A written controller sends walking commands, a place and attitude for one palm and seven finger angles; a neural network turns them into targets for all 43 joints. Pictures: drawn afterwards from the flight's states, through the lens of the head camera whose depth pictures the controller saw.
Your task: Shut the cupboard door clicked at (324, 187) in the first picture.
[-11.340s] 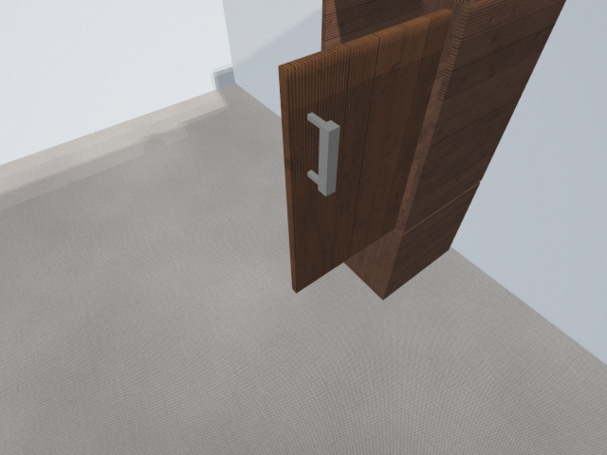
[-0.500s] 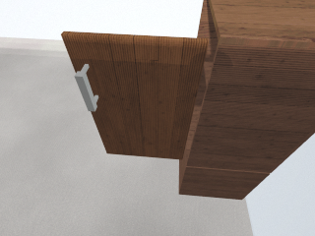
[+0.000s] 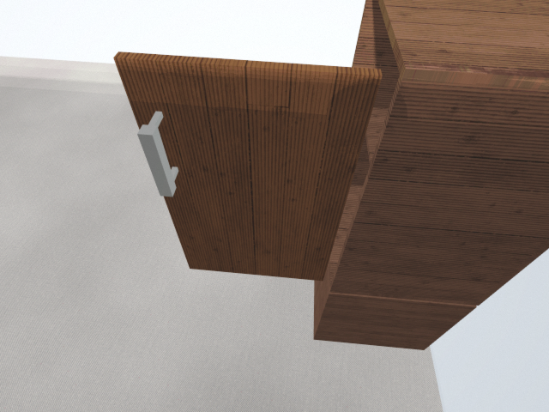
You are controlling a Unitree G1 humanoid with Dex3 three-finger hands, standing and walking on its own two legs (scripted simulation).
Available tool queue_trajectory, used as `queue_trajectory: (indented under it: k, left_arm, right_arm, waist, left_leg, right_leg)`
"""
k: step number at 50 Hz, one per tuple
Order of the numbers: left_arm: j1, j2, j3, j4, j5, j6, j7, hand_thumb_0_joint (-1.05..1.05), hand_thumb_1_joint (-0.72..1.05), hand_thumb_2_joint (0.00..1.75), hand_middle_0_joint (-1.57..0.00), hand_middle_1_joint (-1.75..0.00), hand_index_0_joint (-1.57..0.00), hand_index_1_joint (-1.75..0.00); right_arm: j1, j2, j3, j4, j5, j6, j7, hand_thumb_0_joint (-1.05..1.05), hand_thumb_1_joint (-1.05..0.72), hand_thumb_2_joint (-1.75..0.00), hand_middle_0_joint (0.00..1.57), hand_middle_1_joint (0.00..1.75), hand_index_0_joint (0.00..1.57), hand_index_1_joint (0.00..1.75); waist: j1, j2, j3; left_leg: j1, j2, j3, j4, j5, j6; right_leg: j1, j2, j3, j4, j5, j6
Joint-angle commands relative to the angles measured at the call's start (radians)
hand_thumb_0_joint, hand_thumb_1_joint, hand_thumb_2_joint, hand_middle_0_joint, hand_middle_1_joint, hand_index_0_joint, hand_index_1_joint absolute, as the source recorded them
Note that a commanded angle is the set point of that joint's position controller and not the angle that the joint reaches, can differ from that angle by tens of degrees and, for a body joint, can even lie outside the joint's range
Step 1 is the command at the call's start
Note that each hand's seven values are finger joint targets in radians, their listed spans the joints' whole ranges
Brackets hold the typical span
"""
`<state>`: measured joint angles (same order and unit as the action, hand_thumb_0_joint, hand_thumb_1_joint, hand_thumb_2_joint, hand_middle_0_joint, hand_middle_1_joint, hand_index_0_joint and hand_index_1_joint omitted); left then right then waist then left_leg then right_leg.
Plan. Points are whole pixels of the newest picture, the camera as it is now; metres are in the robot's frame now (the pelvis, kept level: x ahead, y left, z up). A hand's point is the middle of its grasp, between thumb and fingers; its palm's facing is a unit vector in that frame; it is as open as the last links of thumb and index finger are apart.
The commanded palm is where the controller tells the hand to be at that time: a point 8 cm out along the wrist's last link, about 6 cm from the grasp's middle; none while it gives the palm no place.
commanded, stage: look again from close up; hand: left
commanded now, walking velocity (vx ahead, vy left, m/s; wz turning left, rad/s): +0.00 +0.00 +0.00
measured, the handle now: (162, 155) +0.47 +0.22 +0.10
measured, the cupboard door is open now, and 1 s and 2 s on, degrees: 90 90 90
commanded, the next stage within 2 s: shuffle to correct the standing spot in 0.50 s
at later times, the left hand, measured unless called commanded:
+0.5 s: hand out of the picture -0.01 +0.24 -0.18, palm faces -0.02 -0.97 -0.26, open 7.4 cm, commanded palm none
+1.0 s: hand out of the picture -0.11 +0.22 -0.18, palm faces +0.02 -0.98 -0.19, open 7.4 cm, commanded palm none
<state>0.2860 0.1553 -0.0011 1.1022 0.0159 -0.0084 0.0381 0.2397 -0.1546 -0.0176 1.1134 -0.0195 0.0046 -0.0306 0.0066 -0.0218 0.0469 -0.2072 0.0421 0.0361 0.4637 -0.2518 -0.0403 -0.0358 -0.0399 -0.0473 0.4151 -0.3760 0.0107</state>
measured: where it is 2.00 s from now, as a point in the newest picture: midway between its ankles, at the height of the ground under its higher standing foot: outside the picture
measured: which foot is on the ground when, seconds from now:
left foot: down 0.00-1.00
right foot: down 0.00-1.00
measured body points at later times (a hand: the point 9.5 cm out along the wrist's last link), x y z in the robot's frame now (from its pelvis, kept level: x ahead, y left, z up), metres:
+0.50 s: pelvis -0.05 +0.04 -0.01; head -0.04 +0.05 +0.44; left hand -0.01 +0.29 -0.16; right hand +0.03 -0.20 -0.15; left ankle -0.01 +0.14 -0.74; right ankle -0.10 -0.12 -0.74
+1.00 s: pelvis -0.03 +0.05 -0.01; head -0.02 +0.05 +0.44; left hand -0.11 +0.28 -0.16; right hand -0.05 -0.19 -0.17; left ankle -0.01 +0.14 -0.74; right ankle -0.10 -0.11 -0.74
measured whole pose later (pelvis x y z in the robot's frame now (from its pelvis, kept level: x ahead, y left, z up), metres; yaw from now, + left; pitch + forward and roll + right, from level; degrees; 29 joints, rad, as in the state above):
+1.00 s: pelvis -0.03 +0.05 -0.01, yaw -1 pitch +0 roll +0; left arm 0.45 0.16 0.01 1.11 0.02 0.01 0.02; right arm 0.31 -0.18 -0.02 1.08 -0.02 0.01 -0.01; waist 0.01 -0.01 0.03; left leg -0.32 0.00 0.08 0.61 -0.28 0.04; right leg -0.17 -0.07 0.04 0.58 -0.41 0.03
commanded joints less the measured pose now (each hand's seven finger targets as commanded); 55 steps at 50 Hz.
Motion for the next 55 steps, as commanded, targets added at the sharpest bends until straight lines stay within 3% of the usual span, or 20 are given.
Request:
queue_trajectory:
  k: [1, 2, 4, 6, 8, 10, 12, 13, 21, 30, 34, 38, 45, 48, 50, 51, 52, 53, 54, 55]
  left_arm:
    - [0.088, 0.149, 0.041, -0.106, 0.007, -0.03, 0.017, 0.0, 0.9, 0.9, -0.2, -0.3, -0.2, -0.3]
    - [0.102, 0.15, 0.044, -0.111, 0.01, -0.029, 0.018, 0.0, 0.9, 0.9, -0.2, -0.3, -0.2, -0.3]
    - [0.111, 0.164, 0.049, -0.125, 0.008, -0.026, 0.021, 0.0, 0.9, 0.9, -0.2, -0.3, -0.2, -0.3]
    - [0.094, 0.173, 0.049, -0.147, 0.009, -0.013, 0.021, 0.0, 0.9, 0.9, -0.2, -0.3, -0.2, -0.3]
    - [0.104, 0.168, 0.041, -0.169, 0.01, -0.007, 0.02, 0.0, 0.9, 0.9, -0.2, -0.3, -0.2, -0.3]
    - [0.081, 0.18, 0.043, -0.181, 0.005, 0.004, 0.019, 0.0, 0.9, 0.9, -0.2, -0.3, -0.2, -0.3]
    - [0.061, 0.179, 0.04, -0.19, 0.005, 0.011, 0.015, 0.0, 0.9, 0.9, -0.2, -0.3, -0.2, -0.3]
    - [0.067, 0.172, 0.033, -0.195, 0.008, 0.01, 0.014, 0.0, 0.9, 0.9, -0.2, -0.3, -0.2, -0.3]
    - [0.024, 0.2, 0.029, -0.194, 0.008, 0.014, 0.002, 0.0, 0.9, 0.9, -0.2, -0.3, -0.2, -0.3]
    - [0.058, 0.19, 0.021, -0.155, 0.009, 0.01, -0.002, 0.0, 0.9, 0.9, -0.2, -0.3, -0.2, -0.3]
    - [0.12, 0.167, 0.019, -0.118, 0.015, 0.021, -0.007, 0.0, 0.9, 0.9, -0.2, -0.3, -0.2, -0.3]
    - [0.186, 0.152, 0.029, -0.079, 0.011, 0.018, -0.016, 0.0, 0.9, 0.9, -0.2, -0.3, -0.2, -0.3]
    - [0.178, 0.134, 0.038, -0.051, 0.002, 0.002, -0.019, 0.0, 0.9, 0.9, -0.2, -0.3, -0.2, -0.3]
    - [0.169, 0.117, 0.034, -0.052, 0.006, -0.003, -0.017, 0.0, 0.9, 0.9, -0.2, -0.3, -0.2, -0.3]
    - [0.159, 0.084, 0.029, -0.058, 0.01, -0.003, -0.02, 0.0, 0.9, 0.9, -0.2, -0.3, -0.2, -0.3]
    - [0.139, 0.069, 0.022, -0.069, 0.011, -0.005, -0.022, 0.0, 0.9, 0.9, -0.2, -0.3, -0.2, -0.3]
    - [0.098, 0.064, 0.02, -0.084, 0.01, -0.007, -0.023, 0.0, 0.9, 0.9, -0.2, -0.3, -0.2, -0.3]
    - [0.064, 0.062, 0.022, -0.102, 0.009, -0.013, -0.026, 0.0, 0.9, 0.9, -0.2, -0.3, -0.2, -0.3]
    - [0.06, 0.049, 0.024, -0.103, 0.006, -0.018, -0.03, 0.0, 0.9, 0.9, -0.2, -0.3, -0.2, -0.3]
    - [0.093, 0.036, 0.028, -0.093, 0.004, -0.022, -0.034, 0.0, 0.9, 0.9, -0.2, -0.3, -0.2, -0.3]
  right_arm:
    - [0.053, -0.129, -0.038, -0.141, -0.004, -0.032, -0.005, 0.0, -0.9, -0.9, 0.2, 0.3, 0.2, 0.3]
    - [0.055, -0.127, -0.039, -0.155, -0.005, -0.032, -0.006, 0.0, -0.9, -0.9, 0.2, 0.3, 0.2, 0.3]
    - [0.035, -0.121, -0.033, -0.185, -0.004, -0.029, 0.0, 0.0, -0.9, -0.9, 0.2, 0.3, 0.2, 0.3]
    - [0.031, -0.125, -0.034, -0.194, -0.002, -0.024, -0.002, 0.0, -0.9, -0.9, 0.2, 0.3, 0.2, 0.3]
    - [0.051, -0.138, -0.032, -0.187, -0.002, -0.027, -0.001, 0.0, -0.9, -0.9, 0.2, 0.3, 0.2, 0.3]
    - [0.032, -0.17, -0.042, -0.189, 0.002, -0.015, -0.001, 0.0, -0.9, -0.9, 0.2, 0.3, 0.2, 0.3]
    - [0.003, -0.179, -0.043, -0.199, 0.001, -0.009, 0.002, 0.0, -0.9, -0.9, 0.2, 0.3, 0.2, 0.3]
    - [-0.005, -0.177, -0.038, -0.199, -0.001, -0.011, 0.006, 0.0, -0.9, -0.9, 0.2, 0.3, 0.2, 0.3]
    - [-0.053, -0.194, -0.033, -0.203, 0.002, -0.005, 0.02, 0.0, -0.9, -0.9, 0.2, 0.3, 0.2, 0.3]
    - [-0.033, -0.195, -0.029, -0.171, 0.006, -0.007, 0.024, 0.0, -0.9, -0.9, 0.2, 0.3, 0.2, 0.3]
    - [-0.009, -0.191, -0.028, -0.14, 0.0, 0.015, 0.027, 0.0, -0.9, -0.9, 0.2, 0.3, 0.2, 0.3]
    - [0.001, -0.178, -0.031, -0.125, -0.001, 0.019, 0.023, 0.0, -0.9, -0.9, 0.2, 0.3, 0.2, 0.3]
    - [0.062, -0.132, -0.024, -0.101, 0.004, -0.006, 0.016, 0.0, -0.9, -0.9, 0.2, 0.3, 0.2, 0.3]
    - [0.102, -0.138, -0.023, -0.085, 0.006, -0.023, 0.016, 0.0, -0.9, -0.9, 0.2, 0.3, 0.2, 0.3]
    - [0.158, -0.183, -0.035, -0.061, 0.003, -0.026, 0.011, 0.0, -0.9, -0.9, 0.2, 0.3, 0.2, 0.3]
    - [0.201, -0.203, -0.039, -0.049, -0.001, -0.03, 0.007, 0.0, -0.9, -0.9, 0.2, 0.3, 0.2, 0.3]
    - [0.212, -0.2, -0.041, -0.043, -0.003, -0.034, 0.006, 0.0, -0.9, -0.9, 0.2, 0.3, 0.2, 0.3]
    - [0.207, -0.193, -0.038, -0.044, -0.003, -0.038, 0.005, 0.0, -0.9, -0.9, 0.2, 0.3, 0.2, 0.3]
    - [0.184, -0.184, -0.035, -0.046, -0.005, -0.041, 0.004, 0.0, -0.9, -0.9, 0.2, 0.3, 0.2, 0.3]
    - [0.141, -0.174, -0.031, -0.053, -0.004, -0.04, 0.003, 0.0, -0.9, -0.9, 0.2, 0.3, 0.2, 0.3]
  waist:
    - [-0.012, 0.064, -0.139]
    - [-0.007, -0.041, -0.145]
    - [0.003, -0.162, -0.104]
    - [-0.004, -0.106, -0.077]
    - [-0.003, 0.013, -0.112]
    - [-0.007, 0.061, -0.075]
    - [-0.003, 0.05, -0.027]
    - [0.004, 0.049, -0.028]
    - [-0.005, 0.042, 0.012]
    - [-0.005, 0.045, 0.003]
    - [0.003, 0.072, 0.038]
    - [0.009, 0.05, 0.061]
    - [-0.015, -0.033, 0.068]
    - [-0.029, 0.011, 0.079]
    - [-0.045, 0.161, 0.092]
    - [-0.055, 0.223, 0.08]
    - [-0.061, 0.205, 0.081]
    - [-0.056, 0.158, 0.083]
    - [-0.044, 0.142, 0.054]
    - [-0.012, 0.126, 0.019]
  left_leg:
    - [0.063, 0.067, -0.041, 0.142, 0.425, 0.061]
    - [0.015, 0.056, -0.031, 0.167, 0.395, 0.06]
    - [-0.088, 0.022, 0.0, 0.168, 0.241, 0.055]
    - [-0.082, 0.016, 0.011, 0.136, 0.257, 0.058]
    - [0.018, 0.042, -0.001, 0.138, 0.496, 0.074]
    - [0.042, 0.073, -0.038, 0.128, 0.506, 0.082]
    - [-0.003, 0.076, -0.057, 0.092, 0.389, 0.085]
    - [0.0, 0.074, -0.051, 0.091, 0.408, 0.088]
    - [-0.058, 0.058, -0.073, -0.027, 0.027, 0.077]
    - [-0.053, 0.058, -0.088, -0.094, -0.069, 0.073]
    - [-0.098, 0.062, -0.108, -0.164, -0.379, 0.071]
    - [-0.114, 0.035, -0.079, -0.121, -0.352, 0.069]
    - [-0.092, 0.016, -0.046, 0.01, -0.247, 0.074]
    - [-0.034, 0.053, -0.086, -0.036, -0.205, 0.092]
    - [0.043, 0.162, -0.234, -0.162, -0.28, 0.143]
    - [0.094, 0.235, -0.345, -0.219, -0.272, 0.194]
    - [0.099, 0.28, -0.372, -0.237, -0.205, 0.237]
    - [0.096, 0.3, -0.37, -0.226, -0.109, 0.261]
    - [0.071, 0.293, -0.318, -0.204, -0.04, 0.257]
    - [-0.012, 0.264, -0.237, -0.172, -0.033, 0.229]
  right_leg:
    - [-0.124, -0.088, 0.076, 0.057, 0.568, -0.043]
    - [-0.092, -0.095, 0.076, 0.069, 0.691, -0.045]
    - [-0.039, -0.117, 0.082, 0.092, 0.849, -0.048]
    - [-0.06, -0.108, 0.07, 0.123, 0.806, -0.049]
    - [-0.099, -0.076, 0.05, 0.16, 0.712, -0.036]
    - [-0.174, -0.052, 0.036, 0.129, 0.45, -0.026]
    - [-0.204, -0.038, 0.039, 0.098, 0.291, -0.023]
    - [-0.192, -0.038, 0.042, 0.098, 0.306, -0.026]
    - [-0.235, -0.042, 0.063, 0.032, 0.067, -0.02]
    - [-0.236, -0.049, 0.065, -0.005, 0.041, -0.016]
    - [-0.268, -0.021, 0.04, -0.018, -0.216, -0.016]
    - [-0.268, -0.022, 0.068, -0.031, -0.221, -0.046]
    - [-0.289, -0.072, 0.151, -0.04, -0.21, -0.082]
    - [-0.319, -0.043, 0.106, 0.051, -0.101, -0.068]
    - [-0.413, 0.018, -0.006, 0.232, -0.081, -0.035]
    - [-0.478, 0.031, -0.048, 0.345, -0.093, -0.022]
    - [-0.518, 0.0, -0.032, 0.434, -0.14, -0.026]
    - [-0.533, -0.029, -0.011, 0.436, -0.16, -0.029]
    - [-0.483, -0.046, -0.005, 0.388, -0.154, -0.03]
    - [-0.342, -0.045, -0.015, 0.275, -0.107, -0.028]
